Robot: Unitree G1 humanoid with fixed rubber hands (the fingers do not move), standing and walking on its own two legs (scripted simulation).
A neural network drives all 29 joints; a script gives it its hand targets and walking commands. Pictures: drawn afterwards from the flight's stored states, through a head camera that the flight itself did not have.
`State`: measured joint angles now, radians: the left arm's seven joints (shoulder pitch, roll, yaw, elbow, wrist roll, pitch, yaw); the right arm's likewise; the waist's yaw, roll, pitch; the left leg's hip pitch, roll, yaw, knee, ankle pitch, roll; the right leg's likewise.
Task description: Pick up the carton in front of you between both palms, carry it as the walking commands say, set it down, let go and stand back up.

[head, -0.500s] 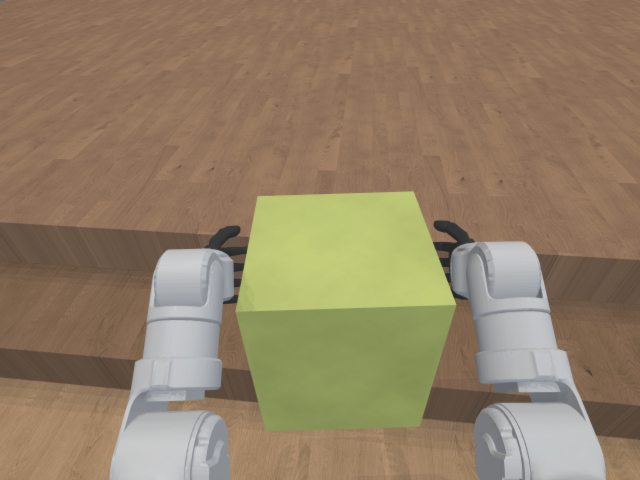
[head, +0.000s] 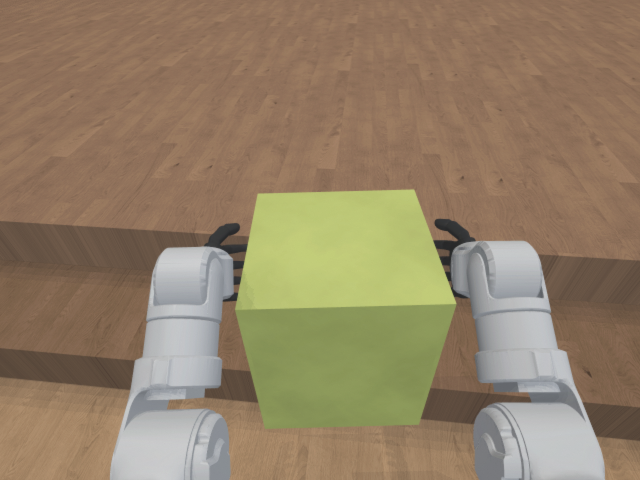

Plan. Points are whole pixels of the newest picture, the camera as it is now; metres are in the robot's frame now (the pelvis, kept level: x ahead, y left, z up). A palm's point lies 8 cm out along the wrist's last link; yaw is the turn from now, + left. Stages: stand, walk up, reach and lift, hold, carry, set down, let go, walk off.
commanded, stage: carry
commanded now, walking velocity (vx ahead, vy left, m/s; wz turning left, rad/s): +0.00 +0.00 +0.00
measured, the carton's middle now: (338, 310) +0.35 +0.00 +0.05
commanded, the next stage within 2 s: none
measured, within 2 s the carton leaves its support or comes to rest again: neither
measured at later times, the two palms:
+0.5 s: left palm (212, 221) +0.40 +0.15 +0.18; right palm (456, 210) +0.40 -0.15 +0.18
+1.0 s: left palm (268, 125) +0.59 +0.10 +0.21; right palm (454, 103) +0.63 -0.20 +0.22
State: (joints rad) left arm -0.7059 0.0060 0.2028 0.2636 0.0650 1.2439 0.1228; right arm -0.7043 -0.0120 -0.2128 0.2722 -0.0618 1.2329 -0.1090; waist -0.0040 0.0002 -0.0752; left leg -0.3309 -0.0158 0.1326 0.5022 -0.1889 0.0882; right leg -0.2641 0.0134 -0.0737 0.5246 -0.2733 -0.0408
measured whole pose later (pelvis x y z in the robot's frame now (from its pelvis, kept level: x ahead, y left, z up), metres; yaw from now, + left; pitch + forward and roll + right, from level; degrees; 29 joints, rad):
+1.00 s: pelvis +0.23 -0.09 +0.08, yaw +0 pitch +2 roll -3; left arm -0.82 -0.03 0.22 0.08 0.04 1.31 0.19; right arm -0.85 -0.02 -0.36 0.09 -0.06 1.33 -0.11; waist 0.14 0.03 0.10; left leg -0.50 0.00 -0.15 1.51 -0.13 0.06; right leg -0.73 0.05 -0.22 1.10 -0.42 -0.15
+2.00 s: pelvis +0.88 -0.22 +0.43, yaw -1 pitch +3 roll -3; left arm -0.91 0.00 0.21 0.25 0.05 1.35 0.19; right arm -0.94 -0.06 -0.39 0.27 -0.12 1.35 -0.08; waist 0.17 0.01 0.03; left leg -0.43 0.02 -0.12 1.46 -0.18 0.05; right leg -0.79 0.00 -0.18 1.11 -0.37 -0.11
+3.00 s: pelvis +1.51 -0.27 +0.53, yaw +2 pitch +5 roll +0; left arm -0.31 -0.17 0.17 -0.20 0.14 1.19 0.11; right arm -0.32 0.13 -0.22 -0.20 -0.11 1.21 -0.08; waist 0.00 0.01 -0.05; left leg -0.43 0.04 0.07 1.01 -0.43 0.00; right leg -0.32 -0.05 -0.20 0.40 -0.17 -0.03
